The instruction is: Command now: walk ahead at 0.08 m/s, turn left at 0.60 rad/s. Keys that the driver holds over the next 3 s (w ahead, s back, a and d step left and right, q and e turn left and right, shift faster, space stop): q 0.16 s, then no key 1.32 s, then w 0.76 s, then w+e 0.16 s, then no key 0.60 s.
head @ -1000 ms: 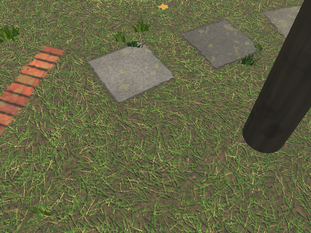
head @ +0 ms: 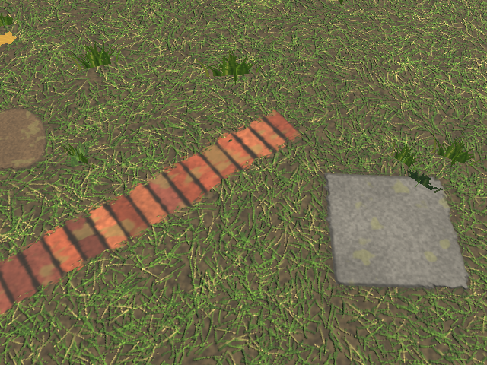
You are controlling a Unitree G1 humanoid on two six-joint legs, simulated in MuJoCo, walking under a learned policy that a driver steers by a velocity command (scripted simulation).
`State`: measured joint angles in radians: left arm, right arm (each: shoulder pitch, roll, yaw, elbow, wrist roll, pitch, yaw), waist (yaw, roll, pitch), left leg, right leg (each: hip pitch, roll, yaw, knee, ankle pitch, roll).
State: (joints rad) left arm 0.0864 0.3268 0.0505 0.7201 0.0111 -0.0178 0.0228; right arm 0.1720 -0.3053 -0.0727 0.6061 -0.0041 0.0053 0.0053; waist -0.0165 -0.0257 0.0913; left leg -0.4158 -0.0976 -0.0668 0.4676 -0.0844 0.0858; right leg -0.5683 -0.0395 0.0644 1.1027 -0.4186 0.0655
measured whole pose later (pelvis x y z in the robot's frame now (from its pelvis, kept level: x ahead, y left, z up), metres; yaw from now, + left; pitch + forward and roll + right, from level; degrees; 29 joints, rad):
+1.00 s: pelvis +0.06 -0.01 +0.00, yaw +12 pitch -2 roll +0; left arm 0.21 0.27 0.03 0.88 0.01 0.00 0.03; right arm 0.20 -0.22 -0.02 0.85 -0.01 0.01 -0.02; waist 0.02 -0.01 0.03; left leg -0.18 -0.04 -0.07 0.51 -0.31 0.02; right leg -0.20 -0.05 0.04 0.48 -0.25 0.07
